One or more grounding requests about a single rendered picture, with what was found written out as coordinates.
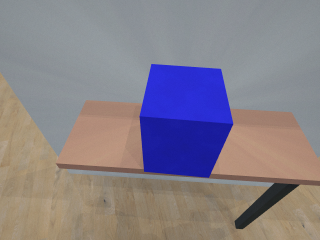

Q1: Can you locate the table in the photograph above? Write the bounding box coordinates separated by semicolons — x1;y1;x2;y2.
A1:
56;100;320;229

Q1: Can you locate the carton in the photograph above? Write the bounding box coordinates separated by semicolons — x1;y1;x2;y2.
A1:
139;64;234;178

